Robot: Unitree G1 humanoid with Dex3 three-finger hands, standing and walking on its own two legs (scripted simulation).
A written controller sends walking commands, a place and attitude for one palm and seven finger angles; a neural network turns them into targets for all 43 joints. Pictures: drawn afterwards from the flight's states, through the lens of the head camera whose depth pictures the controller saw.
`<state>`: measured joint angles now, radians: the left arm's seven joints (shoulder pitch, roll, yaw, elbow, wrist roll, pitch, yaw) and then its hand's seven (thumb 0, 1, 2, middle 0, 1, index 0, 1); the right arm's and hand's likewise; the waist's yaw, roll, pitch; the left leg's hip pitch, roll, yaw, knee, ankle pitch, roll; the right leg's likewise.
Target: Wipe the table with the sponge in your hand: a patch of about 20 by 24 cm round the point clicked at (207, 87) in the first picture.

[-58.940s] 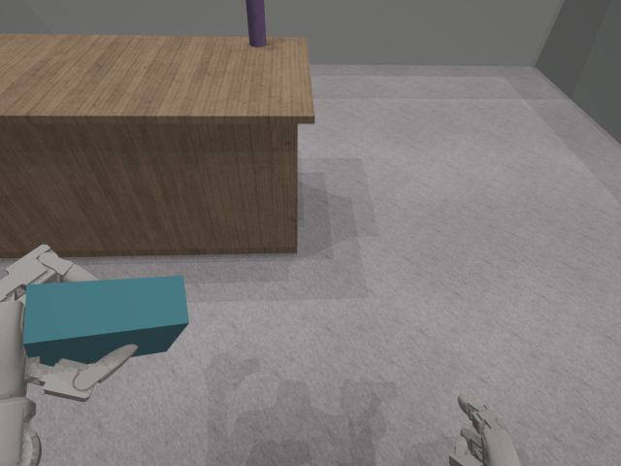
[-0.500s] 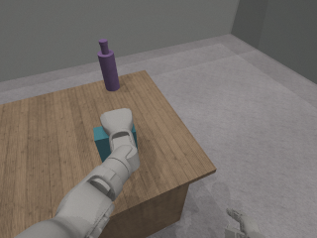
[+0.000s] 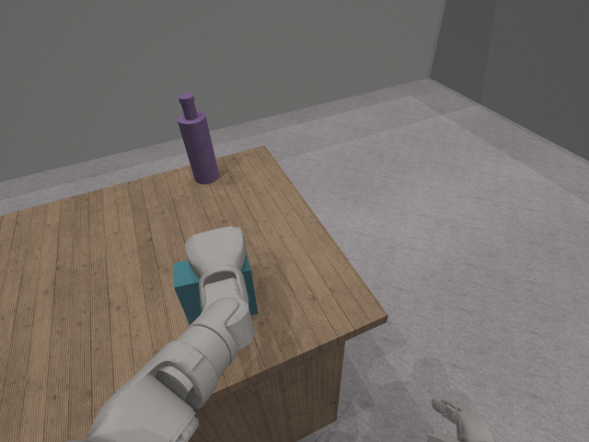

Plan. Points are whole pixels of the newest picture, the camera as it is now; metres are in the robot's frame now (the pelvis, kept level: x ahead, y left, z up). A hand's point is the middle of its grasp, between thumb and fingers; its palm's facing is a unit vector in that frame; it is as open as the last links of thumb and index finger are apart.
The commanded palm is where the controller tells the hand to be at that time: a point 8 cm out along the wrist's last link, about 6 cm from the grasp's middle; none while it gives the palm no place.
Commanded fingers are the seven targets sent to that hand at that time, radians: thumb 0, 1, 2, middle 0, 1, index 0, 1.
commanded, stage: wipe back along the third lane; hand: left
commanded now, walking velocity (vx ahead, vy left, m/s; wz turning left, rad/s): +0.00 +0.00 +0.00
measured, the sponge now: (220, 297) +0.36 +0.16 -0.02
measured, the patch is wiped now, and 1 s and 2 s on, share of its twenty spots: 1.00 1.00 1.00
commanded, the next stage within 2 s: slide back across to the middle lane in 0.38 s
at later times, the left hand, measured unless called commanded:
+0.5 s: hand (236, 293) +0.33 +0.12 +0.03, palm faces -0.01 -0.05 -1.00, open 9.4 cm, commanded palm +0.28 +0.11 +0.07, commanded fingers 0.00 0.10 1.30 -1.20 -1.60 -1.20 -1.60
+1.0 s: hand (211, 309) +0.30 +0.15 +0.04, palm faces -0.02 -0.11 -0.99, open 9.4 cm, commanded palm +0.26 +0.16 +0.09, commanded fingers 0.00 0.10 1.30 -1.20 -1.60 -1.20 -1.60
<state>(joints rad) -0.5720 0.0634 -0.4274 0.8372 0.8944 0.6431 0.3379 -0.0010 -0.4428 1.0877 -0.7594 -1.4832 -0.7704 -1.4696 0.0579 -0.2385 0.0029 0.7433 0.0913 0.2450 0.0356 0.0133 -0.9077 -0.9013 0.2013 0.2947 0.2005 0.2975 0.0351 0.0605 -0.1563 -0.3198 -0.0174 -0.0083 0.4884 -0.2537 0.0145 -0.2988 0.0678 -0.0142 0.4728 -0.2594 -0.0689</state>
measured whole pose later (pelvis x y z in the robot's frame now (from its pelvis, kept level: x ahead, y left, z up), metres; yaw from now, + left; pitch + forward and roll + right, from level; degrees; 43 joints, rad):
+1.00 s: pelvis -0.01 -0.02 +0.00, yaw -1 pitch +0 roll +1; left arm -0.23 0.17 -0.40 0.38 0.95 0.65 0.21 0.01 -0.46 1.08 -0.79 -1.45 -0.80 -1.43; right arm -0.01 -0.26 0.02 0.68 0.10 0.22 0.04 0.02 -0.91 -0.90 0.20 0.29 0.20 0.30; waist 0.06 0.08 -0.11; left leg -0.22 0.00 0.01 0.46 -0.24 0.00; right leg -0.22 0.08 0.00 0.49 -0.26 -0.09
